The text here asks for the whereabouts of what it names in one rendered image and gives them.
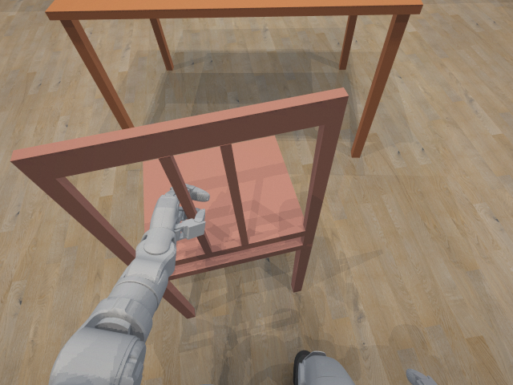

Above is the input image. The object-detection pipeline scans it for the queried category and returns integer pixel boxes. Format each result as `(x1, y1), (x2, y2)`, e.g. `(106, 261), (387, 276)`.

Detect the robot left forearm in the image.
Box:
(48, 227), (176, 385)

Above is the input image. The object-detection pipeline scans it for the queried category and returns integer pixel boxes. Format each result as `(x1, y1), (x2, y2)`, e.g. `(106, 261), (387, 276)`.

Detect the chair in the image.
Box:
(10, 87), (349, 319)

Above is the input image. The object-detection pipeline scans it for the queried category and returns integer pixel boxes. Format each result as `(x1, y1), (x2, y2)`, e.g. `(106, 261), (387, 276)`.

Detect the robot right thigh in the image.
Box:
(298, 355), (355, 385)

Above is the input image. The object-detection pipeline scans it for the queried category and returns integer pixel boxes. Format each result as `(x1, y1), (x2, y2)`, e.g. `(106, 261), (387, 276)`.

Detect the robot right hand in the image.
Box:
(406, 369), (438, 385)

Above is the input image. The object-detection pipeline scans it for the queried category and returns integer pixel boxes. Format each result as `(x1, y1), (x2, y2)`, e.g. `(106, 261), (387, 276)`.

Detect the table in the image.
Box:
(45, 0), (423, 158)

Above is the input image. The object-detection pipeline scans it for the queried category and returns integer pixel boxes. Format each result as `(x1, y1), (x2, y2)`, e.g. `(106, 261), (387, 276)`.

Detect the robot left hand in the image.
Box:
(150, 184), (210, 241)

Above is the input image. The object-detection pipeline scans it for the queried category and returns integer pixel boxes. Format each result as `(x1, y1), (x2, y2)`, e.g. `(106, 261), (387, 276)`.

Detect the right robot shin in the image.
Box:
(304, 351), (326, 360)

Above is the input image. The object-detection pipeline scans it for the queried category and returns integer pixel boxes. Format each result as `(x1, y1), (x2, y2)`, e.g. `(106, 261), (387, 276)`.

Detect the robot left upper arm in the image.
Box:
(51, 326), (146, 385)

